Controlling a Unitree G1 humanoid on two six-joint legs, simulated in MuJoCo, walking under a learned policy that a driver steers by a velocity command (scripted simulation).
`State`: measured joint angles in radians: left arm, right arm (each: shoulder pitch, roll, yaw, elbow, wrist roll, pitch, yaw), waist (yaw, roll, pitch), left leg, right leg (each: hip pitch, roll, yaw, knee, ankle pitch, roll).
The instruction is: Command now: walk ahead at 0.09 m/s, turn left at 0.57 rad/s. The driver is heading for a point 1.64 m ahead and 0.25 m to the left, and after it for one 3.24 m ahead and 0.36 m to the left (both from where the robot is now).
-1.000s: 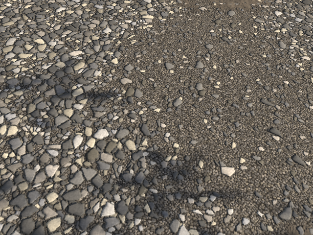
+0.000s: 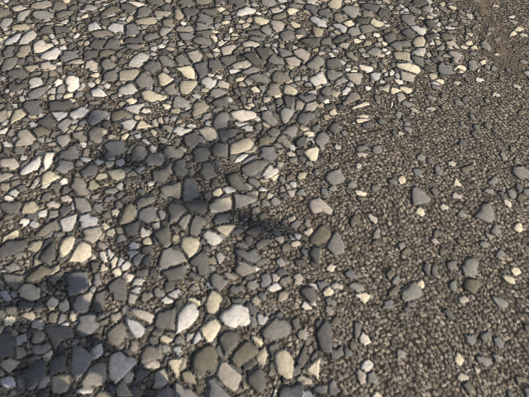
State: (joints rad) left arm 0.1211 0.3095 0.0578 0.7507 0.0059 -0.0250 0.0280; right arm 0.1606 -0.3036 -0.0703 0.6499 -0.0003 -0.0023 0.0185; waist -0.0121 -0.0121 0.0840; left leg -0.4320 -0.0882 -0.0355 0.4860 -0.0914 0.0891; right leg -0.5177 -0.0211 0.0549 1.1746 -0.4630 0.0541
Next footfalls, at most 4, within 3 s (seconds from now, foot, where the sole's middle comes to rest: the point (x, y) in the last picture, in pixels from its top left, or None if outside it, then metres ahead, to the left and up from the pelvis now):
0.32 right None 0.15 -0.16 -0.77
0.72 left None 0.05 0.09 -0.77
1.22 right None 0.38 -0.02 -0.77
1.76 left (134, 327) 0.58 0.33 -0.77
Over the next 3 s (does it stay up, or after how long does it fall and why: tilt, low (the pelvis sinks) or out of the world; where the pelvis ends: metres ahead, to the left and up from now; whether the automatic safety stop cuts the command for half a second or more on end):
stays up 1.14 0.37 0.01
